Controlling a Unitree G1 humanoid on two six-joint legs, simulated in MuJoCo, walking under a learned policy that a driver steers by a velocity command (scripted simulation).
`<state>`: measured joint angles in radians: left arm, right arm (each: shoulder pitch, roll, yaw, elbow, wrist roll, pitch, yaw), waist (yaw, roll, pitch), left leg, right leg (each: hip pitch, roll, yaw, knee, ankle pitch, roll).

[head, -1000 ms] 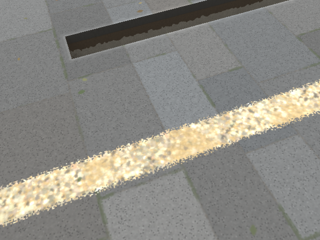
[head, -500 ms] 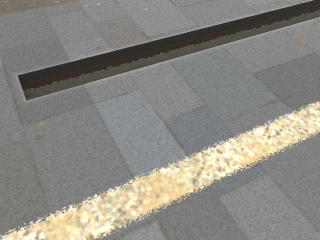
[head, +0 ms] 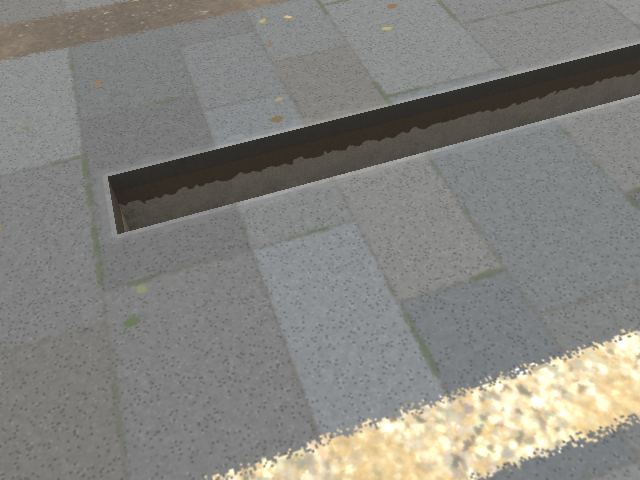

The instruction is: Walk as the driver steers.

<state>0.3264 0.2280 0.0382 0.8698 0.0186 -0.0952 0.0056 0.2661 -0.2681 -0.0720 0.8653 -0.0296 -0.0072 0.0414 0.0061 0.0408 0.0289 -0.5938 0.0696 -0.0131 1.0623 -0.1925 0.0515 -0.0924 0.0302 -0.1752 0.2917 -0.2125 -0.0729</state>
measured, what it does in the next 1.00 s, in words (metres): walks ahead, turning left: left foot, then right foot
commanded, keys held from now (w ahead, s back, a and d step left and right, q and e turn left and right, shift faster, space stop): w+q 0.94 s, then w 0.06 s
